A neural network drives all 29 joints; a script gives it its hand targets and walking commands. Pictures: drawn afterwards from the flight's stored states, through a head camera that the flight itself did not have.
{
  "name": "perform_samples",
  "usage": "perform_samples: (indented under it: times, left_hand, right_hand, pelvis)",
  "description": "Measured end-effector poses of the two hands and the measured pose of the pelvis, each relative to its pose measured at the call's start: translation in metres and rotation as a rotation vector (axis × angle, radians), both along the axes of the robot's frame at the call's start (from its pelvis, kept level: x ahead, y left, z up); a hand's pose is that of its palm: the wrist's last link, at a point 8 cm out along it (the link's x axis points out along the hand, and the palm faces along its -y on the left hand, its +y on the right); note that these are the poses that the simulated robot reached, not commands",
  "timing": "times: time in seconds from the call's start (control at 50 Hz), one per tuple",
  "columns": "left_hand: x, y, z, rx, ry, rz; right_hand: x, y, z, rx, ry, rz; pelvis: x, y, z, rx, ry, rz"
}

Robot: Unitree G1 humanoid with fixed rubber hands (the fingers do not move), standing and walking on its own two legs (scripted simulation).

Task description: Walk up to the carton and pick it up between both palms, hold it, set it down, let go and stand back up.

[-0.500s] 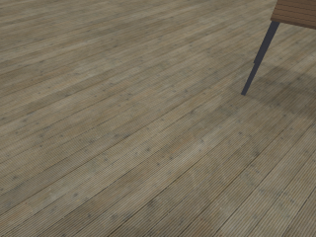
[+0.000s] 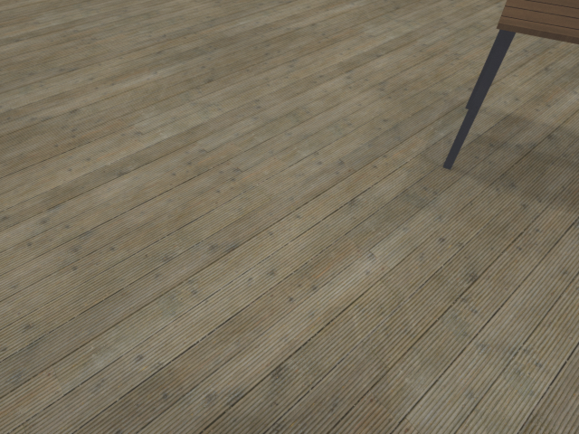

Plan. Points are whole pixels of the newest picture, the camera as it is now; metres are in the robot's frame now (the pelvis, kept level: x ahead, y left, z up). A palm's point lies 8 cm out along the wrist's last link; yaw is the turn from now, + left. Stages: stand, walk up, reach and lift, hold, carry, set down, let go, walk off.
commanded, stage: stand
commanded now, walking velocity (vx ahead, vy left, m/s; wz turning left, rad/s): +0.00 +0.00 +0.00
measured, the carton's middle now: out of the picture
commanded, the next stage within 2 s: none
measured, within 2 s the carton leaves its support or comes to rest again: neither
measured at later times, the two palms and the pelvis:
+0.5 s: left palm out of the picture -0.02 +0.19 -0.15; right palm out of the picture -0.02 -0.20 -0.15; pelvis +0.01 -0.01 +0.00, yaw +0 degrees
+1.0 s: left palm out of the picture -0.02 +0.18 -0.15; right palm out of the picture -0.03 -0.21 -0.15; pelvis +0.00 -0.02 +0.00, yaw +0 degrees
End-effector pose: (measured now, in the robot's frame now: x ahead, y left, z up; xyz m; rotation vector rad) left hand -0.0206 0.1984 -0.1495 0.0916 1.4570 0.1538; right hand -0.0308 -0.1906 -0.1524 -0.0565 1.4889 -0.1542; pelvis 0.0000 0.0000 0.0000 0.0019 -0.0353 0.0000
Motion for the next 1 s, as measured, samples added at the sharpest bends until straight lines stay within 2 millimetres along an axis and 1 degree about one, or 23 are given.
perform_samples:
  times: [0.24, 0.36, 0.54, 0.62, 0.72, 0.8, 0.88, 1.0]
  left_hand:
    - [0.013, -0.001, 0.000, 0.006, -0.026, 0.006]
    - [0.009, -0.004, 0.000, 0.006, -0.017, 0.011]
    - [0.001, -0.015, 0.000, -0.009, 0.005, 0.004]
    - [0.002, -0.016, 0.000, -0.009, 0.003, 0.001]
    - [0.007, -0.012, 0.000, 0.005, -0.025, -0.003]
    - [0.008, -0.010, 0.001, 0.014, -0.037, -0.004]
    - [0.006, -0.012, 0.000, 0.011, -0.041, -0.002]
    - [-0.003, -0.019, 0.000, -0.006, -0.035, 0.000]
  right_hand:
    - [0.009, -0.004, -0.001, -0.005, -0.011, 0.005]
    - [0.010, -0.007, -0.001, -0.005, -0.006, 0.012]
    - [0.005, -0.012, 0.000, -0.005, 0.013, 0.000]
    - [0.003, -0.016, 0.000, -0.012, 0.014, -0.003]
    - [0.004, -0.020, 0.000, -0.016, 0.010, -0.002]
    - [0.006, -0.021, -0.001, -0.015, 0.001, 0.001]
    - [0.006, -0.024, 0.000, -0.020, -0.013, 0.006]
    - [0.000, -0.023, 0.000, -0.012, -0.001, 0.009]
  pelvis:
    - [0.007, -0.004, 0.000, -0.001, -0.005, 0.001]
    - [0.007, -0.006, 0.000, 0.000, -0.008, 0.003]
    - [0.007, -0.011, 0.000, -0.001, -0.008, 0.000]
    - [0.006, -0.012, 0.000, -0.004, -0.009, -0.001]
    - [0.004, -0.015, 0.000, -0.005, -0.014, 0.001]
    - [0.002, -0.016, 0.000, -0.007, -0.018, 0.000]
    - [0.000, -0.017, 0.000, -0.006, -0.020, 0.003]
    - [-0.004, -0.019, 0.000, -0.005, -0.024, 0.001]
